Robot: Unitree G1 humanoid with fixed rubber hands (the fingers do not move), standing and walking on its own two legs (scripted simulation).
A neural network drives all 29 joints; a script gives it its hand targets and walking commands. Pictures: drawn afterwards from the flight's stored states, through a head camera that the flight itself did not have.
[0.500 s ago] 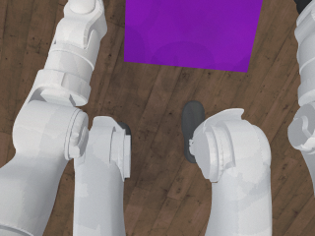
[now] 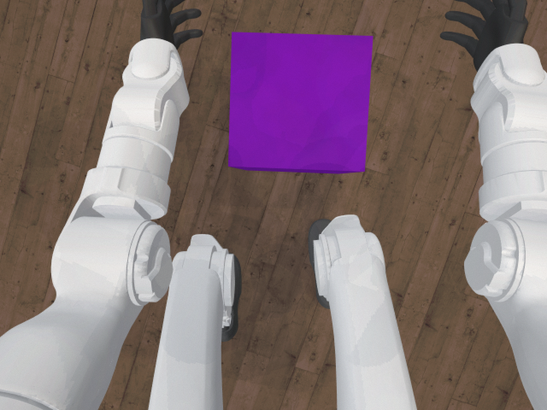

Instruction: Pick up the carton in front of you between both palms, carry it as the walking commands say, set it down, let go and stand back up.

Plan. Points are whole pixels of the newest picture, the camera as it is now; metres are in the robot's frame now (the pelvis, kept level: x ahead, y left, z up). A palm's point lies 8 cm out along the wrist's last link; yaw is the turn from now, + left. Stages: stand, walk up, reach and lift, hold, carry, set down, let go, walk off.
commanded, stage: set down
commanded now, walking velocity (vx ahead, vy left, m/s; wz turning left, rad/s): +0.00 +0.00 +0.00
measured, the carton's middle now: (296, 117) +0.49 -0.09 -0.35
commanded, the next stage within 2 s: let go in 0.50 s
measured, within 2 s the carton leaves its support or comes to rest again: neither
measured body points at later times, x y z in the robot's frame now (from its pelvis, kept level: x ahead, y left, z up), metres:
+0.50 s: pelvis +0.03 +0.00 +0.14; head +0.33 -0.05 +0.47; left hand +0.56 +0.07 +0.04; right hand +0.50 -0.32 +0.04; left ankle +0.09 +0.13 -0.44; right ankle +0.13 -0.12 -0.44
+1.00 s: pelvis +0.09 -0.02 +0.25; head +0.29 -0.05 +0.65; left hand +0.44 +0.13 +0.14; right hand +0.38 -0.31 +0.14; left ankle +0.09 +0.13 -0.44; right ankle +0.13 -0.12 -0.44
